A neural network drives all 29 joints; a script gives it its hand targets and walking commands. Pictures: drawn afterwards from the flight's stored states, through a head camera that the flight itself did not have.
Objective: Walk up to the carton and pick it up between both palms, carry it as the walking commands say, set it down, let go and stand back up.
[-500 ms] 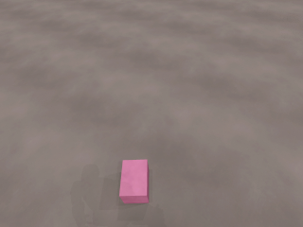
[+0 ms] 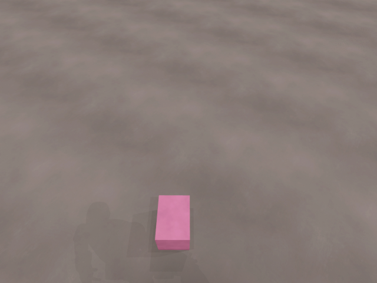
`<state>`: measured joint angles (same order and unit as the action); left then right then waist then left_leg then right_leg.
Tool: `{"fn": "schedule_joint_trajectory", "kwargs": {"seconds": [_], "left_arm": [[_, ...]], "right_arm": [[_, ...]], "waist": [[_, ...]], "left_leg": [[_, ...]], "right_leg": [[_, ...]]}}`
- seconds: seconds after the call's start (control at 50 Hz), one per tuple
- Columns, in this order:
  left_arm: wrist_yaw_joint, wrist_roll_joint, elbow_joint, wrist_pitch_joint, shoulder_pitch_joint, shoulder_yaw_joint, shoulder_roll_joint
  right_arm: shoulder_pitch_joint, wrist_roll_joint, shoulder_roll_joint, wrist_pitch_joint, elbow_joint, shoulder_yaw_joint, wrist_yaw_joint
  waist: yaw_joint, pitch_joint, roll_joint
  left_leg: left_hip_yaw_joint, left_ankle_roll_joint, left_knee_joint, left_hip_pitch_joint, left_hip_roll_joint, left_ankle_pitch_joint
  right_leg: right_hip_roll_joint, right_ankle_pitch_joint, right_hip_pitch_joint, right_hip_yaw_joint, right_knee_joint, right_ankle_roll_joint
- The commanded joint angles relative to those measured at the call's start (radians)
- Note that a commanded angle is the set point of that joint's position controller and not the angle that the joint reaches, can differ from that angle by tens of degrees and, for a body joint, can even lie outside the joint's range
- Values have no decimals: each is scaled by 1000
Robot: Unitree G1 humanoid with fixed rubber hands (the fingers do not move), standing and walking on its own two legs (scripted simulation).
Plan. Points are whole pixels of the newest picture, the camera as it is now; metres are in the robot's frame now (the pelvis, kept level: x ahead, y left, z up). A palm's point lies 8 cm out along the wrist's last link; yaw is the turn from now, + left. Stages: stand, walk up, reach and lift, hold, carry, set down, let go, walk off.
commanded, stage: walk up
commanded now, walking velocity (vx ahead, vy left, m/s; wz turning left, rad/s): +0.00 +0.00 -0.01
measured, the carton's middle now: (174, 222) +0.48 +0.10 -0.68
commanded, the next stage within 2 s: none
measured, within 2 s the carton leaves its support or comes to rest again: neither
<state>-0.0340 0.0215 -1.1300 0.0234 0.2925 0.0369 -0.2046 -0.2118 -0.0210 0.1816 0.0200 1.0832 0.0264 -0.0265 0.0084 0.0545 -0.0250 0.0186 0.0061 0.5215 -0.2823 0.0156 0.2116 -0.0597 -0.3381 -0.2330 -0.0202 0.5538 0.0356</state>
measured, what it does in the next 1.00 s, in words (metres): steps on the spot: right foot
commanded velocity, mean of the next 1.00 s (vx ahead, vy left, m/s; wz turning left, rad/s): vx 0.00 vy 0.00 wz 0.00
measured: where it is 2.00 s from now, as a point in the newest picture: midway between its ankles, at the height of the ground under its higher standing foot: outside the picture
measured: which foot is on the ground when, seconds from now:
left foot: down 0.00-1.00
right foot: up 0.00-0.24, down 0.26-1.00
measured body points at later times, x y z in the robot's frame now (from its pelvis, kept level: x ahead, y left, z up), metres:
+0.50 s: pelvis +0.00 +0.01 +0.01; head +0.01 +0.01 +0.46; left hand +0.00 +0.22 -0.15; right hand -0.02 -0.21 -0.15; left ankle +0.03 +0.12 -0.73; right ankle -0.04 -0.09 -0.73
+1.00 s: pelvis +0.02 +0.02 +0.01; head +0.03 +0.01 +0.46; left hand +0.00 +0.23 -0.15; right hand +0.03 -0.21 -0.15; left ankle +0.03 +0.12 -0.73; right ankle -0.04 -0.09 -0.73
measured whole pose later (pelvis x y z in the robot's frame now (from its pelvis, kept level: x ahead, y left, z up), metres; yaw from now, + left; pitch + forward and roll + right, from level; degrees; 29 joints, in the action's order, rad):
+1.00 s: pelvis +0.02 +0.02 +0.01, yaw -2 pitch -1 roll +0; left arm -0.04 0.01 -1.14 -0.02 0.33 0.00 -0.13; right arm -0.23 0.00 0.15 -0.01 1.13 0.01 -0.03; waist 0.00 0.04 0.00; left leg -0.04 -0.02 0.38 -0.17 -0.01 0.19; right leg 0.00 -0.28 -0.05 0.02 0.35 -0.01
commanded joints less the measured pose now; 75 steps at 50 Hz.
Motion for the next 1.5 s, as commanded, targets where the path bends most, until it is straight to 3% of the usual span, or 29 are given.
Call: {"fn": "schedule_joint_trajectory", "kwargs": {"seconds": [0.0, 0.04, 0.12, 0.16, 0.22, 0.28, 0.3, 0.36, 0.42, 0.52, 0.54, 0.58, 0.64, 0.76, 0.78, 0.96, 1.02, 1.06, 1.1, 1.2, 1.22, 1.24, 1.26, 1.28, 1.3, 1.36, 1.38, 1.44, 1.48], "left_arm": [[13, 5, 53, 2, 35, 4, -54], [13, 7, 32, -6, 63, -11, -42], [5, -10, 32, -5, 81, -21, -32], [2, -14, 17, -7, 97, -18, -23], [-8, -14, 19, -33, 54, -19, -40], [-1, -6, 24, -27, 17, -14, -57], [0, -8, 34, -30, 13, -13, -50], [-8, -14, 19, -47, 69, -24, -2], [-7, -12, 21, -49, 95, -26, 1], [-12, -16, 23, -48, 89, -21, -14], [-10, -15, 22, -47, 81, -23, -20], [-11, -11, 12, -45, 85, -23, -9], [-10, -13, 6, -48, 105, -31, -6], [-11, -15, -16, -48, 118, -28, 4], [-14, -18, -11, -48, 135, -27, 1], [-17, -20, -2, -47, 109, -25, -15], [-13, -28, 12, -48, 135, -21, -21], [-14, -20, 8, -50, 119, -28, -12], [-16, -15, 7, -49, 112, -26, -25], [-17, -15, 0, -44, 130, -31, -6], [-15, -16, 12, -43, 121, -25, -24], [-19, 3, 12, -46, 168, 7, -61], [-22, -3, 14, -43, 236, 30, -165], [-28, 3, 8, -37, 279, 44, -226], [-35, 16, 3, -37, 290, 52, -234], [-30, 2, 21, -58, 213, 46, -138], [-25, -6, 28, -67, 227, 41, -123], [-21, 1, 8, -77, 288, 38, -115], [-17, 6, 13, -80, 258, 28, -93]], "right_arm": [[-44, 4, 150, -24, -46, 9, -18], [-54, 5, 133, -28, -27, 7, -27], [-95, 4, 119, -23, -9, 5, -23], [-74, 15, 142, -12, -18, 10, -21], [-60, 23, 44, -13, 0, -6, -8], [-99, 20, 54, -12, 27, -3, 0], [-82, 18, 70, -13, 23, 0, 1], [-87, 16, 51, -27, 36, -5, 2], [-91, 18, 54, -38, 33, -9, -4], [-97, 24, 45, -36, 52, -12, -12], [-102, 17, 50, -36, 49, -9, -12], [-90, 20, 69, -28, 41, 0, -10], [-110, 20, 55, -32, 49, -9, -12], [-87, 24, 77, -39, 45, 2, -16], [-81, 25, 64, -37, 34, -3, -16], [-56, 23, 74, -37, 37, -4, -8], [-83, 22, 66, -41, 34, -10, -13], [-85, 19, 78, -40, 38, -9, -14], [-56, 20, 91, -39, 18, -5, -17], [-84, 22, 72, -35, 36, -7, -17], [-102, 15, 70, -34, 42, -8, -17], [-83, 18, 80, -35, 58, 16, -17], [-69, 6, 143, -11, 41, 38, 7], [42, -10, 135, 3, -13, 34, 22], [78, -25, 123, 4, -47, 30, 27], [70, -21, 96, -14, -45, 39, 36], [65, -23, 94, -21, -53, 39, 40], [90, -15, 81, -20, -85, 39, 51], [64, -8, 56, -28, -89, 25, 53]], "waist": [[-22, 32, 253], [-9, 2, 204], [-29, -42, 190], [-7, -49, 117], [-7, -11, -92], [-46, 54, -79], [-46, 54, -129], [-27, 33, -65], [-22, 9, 29], [-12, -2, 33], [-21, 28, 93], [-25, 30, 29], [-24, 32, 79], [-18, 40, -26], [-16, 11, 23], [-8, 20, -7], [-8, -17, 39], [-8, -13, -14], [-14, -3, 39], [-10, 40, -1], [-17, 18, 55], [3, 21, -21], [44, 22, 43], [94, 100, -69], [108, 156, -127], [73, 186, -83], [73, 155, -53], [83, 121, -115], [69, 116, -186]], "left_leg": [[241, -103, -347, -35, 216, 69], [176, -132, -272, 36, 213, -194], [157, -123, -270, 105, 186, -65], [148, -107, -258, 71, 160, 52], [62, -50, -131, 31, 42, -21], [39, -26, -144, 92, 33, -25], [51, -30, -140, 123, 36, -53], [63, -40, -167, 142, 77, -130], [68, -37, -192, 142, 90, -146], [57, -36, -193, 121, 83, -151], [52, -35, -211, 126, 73, -137], [64, -40, -190, 136, 83, -142], [56, -50, -189, 164, 97, -182], [50, -39, -196, 158, 90, -196], [58, -42, -182, 150, 95, -217], [45, -47, -197, 146, 91, -154], [54, -40, -191, 167, 92, -226], [51, -44, -172, 191, 98, -276], [56, -55, -164, 189, 104, -301], [52, -53, -180, 163, 99, -223], [56, -50, -187, 159, 93, -228], [13, -51, -128, 161, 91, -92], [-1, -38, -14, -70, 13, 261], [-46, 1, 196, -287, -11, 232], [1, 7, 332, -398, 38, 233], [-4, 39, 394, -400, 77, 108], [-15, 45, 395, -415, 72, 75], [-42, 51, 341, -380, 69, 33], [-61, 33, 222, -278, 57, 9]], "right_leg": [[41, -122, -49, 11, 191, -12], [26, -161, -73, 19, 173, -12], [56, -103, -14, 24, 40, -17], [50, 35, 51, 57, -127, -28], [-89, 106, 54, -125, -304, -74], [-112, -20, -47, -153, -354, -89], [-91, -50, -85, -144, -356, -78], [-69, 141, 13, -77, -309, -68], [-57, 186, 60, -60, -288, -68], [-61, 224, 110, -51, -282, -72], [-57, 194, 94, -65, -282, -70], [-53, 214, 69, -58, -290, -72], [-43, 212, 48, -54, -276, -71], [-46, 243, 79, -39, -277, -57], [-42, 252, 88, -37, -268, -67], [-45, 229, 94, -37, -275, -64], [-46, 267, 124, -23, -259, -49], [-46, 295, 89, -26, -248, -57], [-44, 283, 73, -31, -245, -59], [-46, 258, 85, -38, -269, -54], [-51, 243, 101, -39, -260, -54], [-85, 142, 46, -18, -278, -42], [-190, -282, 145, -217, -343, -112], [-356, -440, 193, -442, -453, -162], [-439, -464, 169, -523, -497, -201], [-357, -163, 148, -315, -460, -160], [-316, 38, 203, -256, -419, -135], [-296, 321, 242, -135, -378, -111], [-243, 339, 176, -46, -344, -91]]}}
